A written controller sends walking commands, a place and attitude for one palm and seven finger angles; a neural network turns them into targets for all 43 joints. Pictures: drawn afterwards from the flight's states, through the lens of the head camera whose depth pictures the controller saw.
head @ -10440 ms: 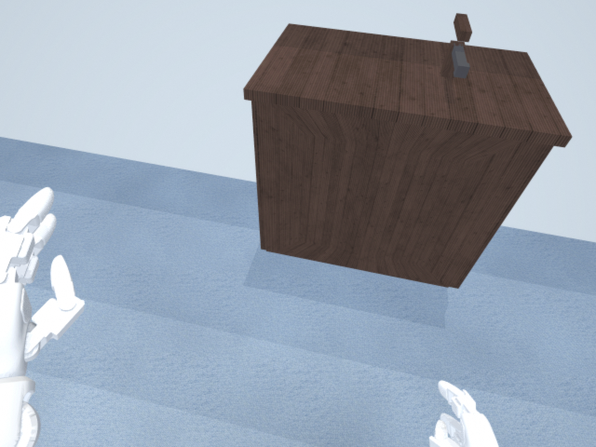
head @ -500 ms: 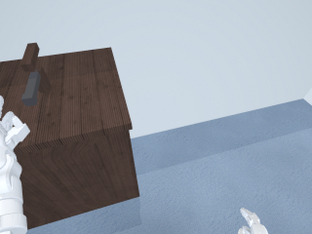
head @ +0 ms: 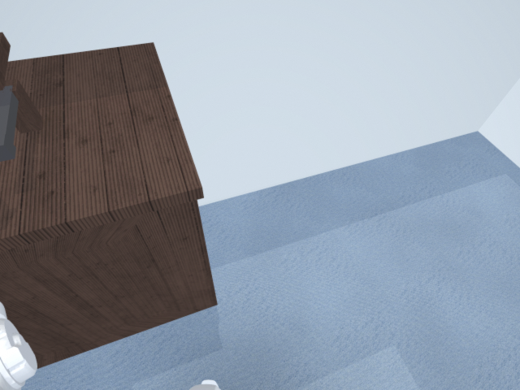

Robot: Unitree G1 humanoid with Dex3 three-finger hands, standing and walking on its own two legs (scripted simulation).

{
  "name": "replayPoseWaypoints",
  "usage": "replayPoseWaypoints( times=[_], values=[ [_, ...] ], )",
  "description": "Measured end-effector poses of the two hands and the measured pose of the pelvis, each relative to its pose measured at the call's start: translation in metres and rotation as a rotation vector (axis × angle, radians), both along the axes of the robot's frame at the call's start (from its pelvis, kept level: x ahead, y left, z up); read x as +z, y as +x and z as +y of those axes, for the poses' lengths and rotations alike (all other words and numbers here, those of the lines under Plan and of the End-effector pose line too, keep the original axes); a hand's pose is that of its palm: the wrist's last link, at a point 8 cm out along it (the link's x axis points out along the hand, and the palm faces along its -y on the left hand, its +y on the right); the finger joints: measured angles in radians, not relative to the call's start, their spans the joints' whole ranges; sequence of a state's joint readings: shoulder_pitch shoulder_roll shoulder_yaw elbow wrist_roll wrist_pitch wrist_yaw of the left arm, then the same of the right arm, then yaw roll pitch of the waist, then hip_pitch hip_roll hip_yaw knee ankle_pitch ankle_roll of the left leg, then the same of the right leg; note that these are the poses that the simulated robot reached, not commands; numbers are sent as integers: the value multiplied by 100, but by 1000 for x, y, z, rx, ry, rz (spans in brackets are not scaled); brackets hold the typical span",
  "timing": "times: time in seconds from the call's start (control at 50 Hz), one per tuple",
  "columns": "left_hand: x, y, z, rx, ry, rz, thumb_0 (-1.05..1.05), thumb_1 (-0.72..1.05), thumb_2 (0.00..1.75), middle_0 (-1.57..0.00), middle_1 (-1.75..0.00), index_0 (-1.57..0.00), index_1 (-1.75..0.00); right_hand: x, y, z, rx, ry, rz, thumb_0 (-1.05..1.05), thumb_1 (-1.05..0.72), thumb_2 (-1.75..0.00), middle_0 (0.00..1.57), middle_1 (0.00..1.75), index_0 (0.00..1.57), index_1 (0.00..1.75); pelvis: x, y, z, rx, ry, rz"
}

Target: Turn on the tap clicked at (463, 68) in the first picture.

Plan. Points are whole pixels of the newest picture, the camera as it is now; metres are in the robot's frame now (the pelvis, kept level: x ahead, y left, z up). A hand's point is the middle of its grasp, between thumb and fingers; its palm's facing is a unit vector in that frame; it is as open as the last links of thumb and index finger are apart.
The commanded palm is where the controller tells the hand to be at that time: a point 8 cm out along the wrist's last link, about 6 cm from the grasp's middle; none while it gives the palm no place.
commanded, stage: reach beside the lever's end, fingers flat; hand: left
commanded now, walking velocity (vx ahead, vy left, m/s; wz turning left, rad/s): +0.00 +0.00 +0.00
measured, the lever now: out of the picture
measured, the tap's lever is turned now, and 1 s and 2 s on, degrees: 0 2 19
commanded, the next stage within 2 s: push the lever round in 0.46 s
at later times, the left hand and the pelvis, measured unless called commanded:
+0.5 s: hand out of the picture +0.39 +0.40 +0.11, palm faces +0.59 -0.81 -0.06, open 7.8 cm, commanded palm +0.34 +0.42 +0.11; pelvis +0.02 +0.01 +0.00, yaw -1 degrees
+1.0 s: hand (5, 174) +0.39 +0.38 +0.11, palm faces +0.58 -0.81 -0.06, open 7.8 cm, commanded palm +0.34 +0.41 +0.11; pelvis +0.01 +0.00 +0.00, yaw +0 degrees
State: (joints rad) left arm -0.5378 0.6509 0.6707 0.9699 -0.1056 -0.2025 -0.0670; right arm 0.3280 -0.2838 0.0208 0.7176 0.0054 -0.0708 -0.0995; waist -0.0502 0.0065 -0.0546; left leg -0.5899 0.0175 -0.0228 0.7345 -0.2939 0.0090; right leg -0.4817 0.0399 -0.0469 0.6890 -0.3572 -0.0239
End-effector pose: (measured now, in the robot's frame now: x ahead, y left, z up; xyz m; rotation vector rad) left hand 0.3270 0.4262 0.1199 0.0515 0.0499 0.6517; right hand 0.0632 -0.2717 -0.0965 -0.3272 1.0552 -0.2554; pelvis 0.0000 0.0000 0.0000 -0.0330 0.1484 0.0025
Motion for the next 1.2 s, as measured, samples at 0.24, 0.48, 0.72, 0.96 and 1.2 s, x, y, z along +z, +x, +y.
replayPoseWaypoints(
  times=[0.24, 0.48, 0.72, 0.96, 1.2],
  values=[
    [-7, 25, 8, -53, 8, -11, 2, 90, 90, -15, -15, -15, -15, -4, -21, 3, -36, -12, 109, 1, -90, -90, 21, 30, 20, 30, -5, 5, 9, -5, -13, 49],
    [-12, 17, 5, -26, 3, -11, 1, 90, 90, -16, -15, -15, -15, -2, 12, 18, -24, 26, 20, 1, -90, -90, 21, 30, 20, 30, -3, 15, 13, -16, -12, 33],
    [-7, 12, 2, -35, -2, 3, 2, 90, 90, -15, -15, -15, -15, 1, 44, 19, 40, 26, -45, 1, -90, -90, 21, 30, 20, 30, -3, 13, 8, 6, -11, 25],
    [-10, 16, -12, -30, -5, 8, 1, 90, 90, -16, -15, -15, -15, -1, 28, 5, 14, 21, -19, 1, -90, -90, 21, 30, 20, 30, -2, 12, 0, 1, -6, 22],
    [-9, 17, -18, -31, 1, -1, 2, 93, 91, -16, -15, -15, -15, -6, 2, -2, -21, 15, 42, 1, -90, -90, 21, 30, 20, 30, -3, 8, -4, 0, -6, 23]
  ],
)
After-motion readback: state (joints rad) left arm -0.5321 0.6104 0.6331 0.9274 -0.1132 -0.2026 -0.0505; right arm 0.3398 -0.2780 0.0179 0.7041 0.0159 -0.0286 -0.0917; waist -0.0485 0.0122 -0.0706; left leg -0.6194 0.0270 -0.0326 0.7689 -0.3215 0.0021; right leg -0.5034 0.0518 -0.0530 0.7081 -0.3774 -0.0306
